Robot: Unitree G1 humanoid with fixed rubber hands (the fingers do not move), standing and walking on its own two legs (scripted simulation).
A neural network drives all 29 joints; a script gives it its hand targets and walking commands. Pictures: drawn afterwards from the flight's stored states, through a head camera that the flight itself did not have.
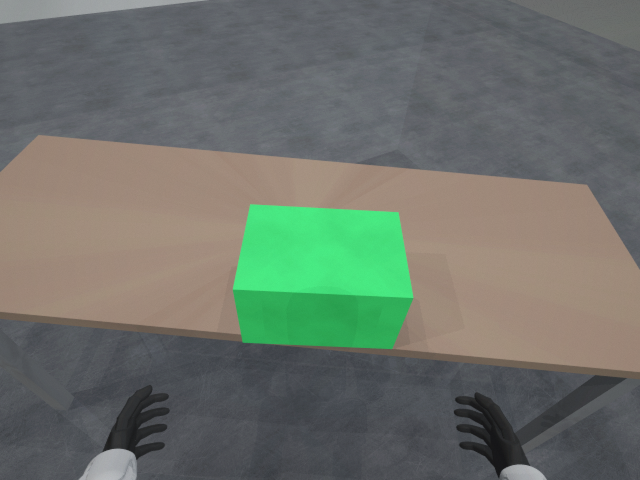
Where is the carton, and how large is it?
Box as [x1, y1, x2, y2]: [233, 204, 412, 348]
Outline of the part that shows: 250,204 233,286 233,293 242,341 261,343 392,348 412,299 412,292 398,212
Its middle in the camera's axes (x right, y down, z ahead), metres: +0.00 +0.06 +0.67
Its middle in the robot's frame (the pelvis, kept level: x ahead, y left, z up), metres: +0.46 +0.01 -0.06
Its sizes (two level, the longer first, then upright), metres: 0.259 0.180 0.157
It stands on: a table, 0.62 m high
